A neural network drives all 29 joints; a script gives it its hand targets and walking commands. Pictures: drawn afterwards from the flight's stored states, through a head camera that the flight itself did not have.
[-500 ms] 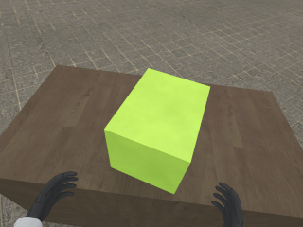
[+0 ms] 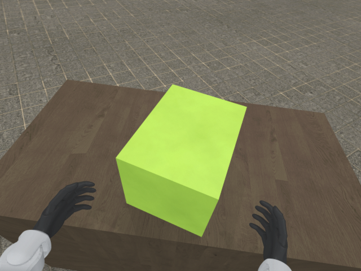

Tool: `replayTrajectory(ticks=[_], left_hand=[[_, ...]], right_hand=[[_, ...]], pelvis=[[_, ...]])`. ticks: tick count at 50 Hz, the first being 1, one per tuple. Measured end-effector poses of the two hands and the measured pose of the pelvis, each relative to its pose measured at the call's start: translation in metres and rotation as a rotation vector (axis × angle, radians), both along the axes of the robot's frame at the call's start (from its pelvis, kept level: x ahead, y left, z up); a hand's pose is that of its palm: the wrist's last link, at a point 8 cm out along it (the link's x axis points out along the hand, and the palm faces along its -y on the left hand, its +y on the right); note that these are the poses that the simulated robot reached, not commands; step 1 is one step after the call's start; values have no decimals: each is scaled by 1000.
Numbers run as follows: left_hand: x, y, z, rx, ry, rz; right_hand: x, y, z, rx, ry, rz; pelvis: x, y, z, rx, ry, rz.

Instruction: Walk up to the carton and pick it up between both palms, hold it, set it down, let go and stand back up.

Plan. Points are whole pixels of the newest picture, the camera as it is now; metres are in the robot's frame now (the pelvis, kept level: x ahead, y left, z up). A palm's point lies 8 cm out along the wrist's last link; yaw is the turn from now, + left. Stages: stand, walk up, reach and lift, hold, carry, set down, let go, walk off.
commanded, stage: reach and lift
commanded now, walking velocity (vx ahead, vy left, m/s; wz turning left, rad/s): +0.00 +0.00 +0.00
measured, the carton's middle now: (186, 155) +0.40 +0.01 -0.01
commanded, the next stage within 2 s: none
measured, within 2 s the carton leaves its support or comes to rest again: neither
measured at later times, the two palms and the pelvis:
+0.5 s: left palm (64, 173) +0.26 +0.27 +0.07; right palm (281, 214) +0.22 -0.18 +0.06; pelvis +0.01 +0.00 +0.00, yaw -1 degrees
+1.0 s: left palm (79, 130) +0.35 +0.25 +0.11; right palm (284, 179) +0.28 -0.18 +0.10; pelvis +0.00 +0.01 +0.01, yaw -2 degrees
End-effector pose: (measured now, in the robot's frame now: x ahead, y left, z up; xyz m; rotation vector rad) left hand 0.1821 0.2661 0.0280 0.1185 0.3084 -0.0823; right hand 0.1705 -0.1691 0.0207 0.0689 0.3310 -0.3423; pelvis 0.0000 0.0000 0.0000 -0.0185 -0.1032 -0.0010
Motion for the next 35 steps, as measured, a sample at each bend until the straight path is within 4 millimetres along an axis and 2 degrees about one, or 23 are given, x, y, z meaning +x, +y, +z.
replayTrajectory(ticks=[6, 16, 35], left_hand=[[20, -5, 12, 7, -13, -10], [50, 0, 28, 8, -30, 8], [119, 2, 60, -23, -64, 14]], right_hand=[[9, -5, 11, 18, -13, -5], [36, -7, 31, 5, -44, 26], [79, -11, 58, -17, -74, 30]], pelvis=[[5, -3, 2, -1, 21, -12], [9, -4, 3, 2, 46, -8], [6, 7, 5, 1, 71, -26]])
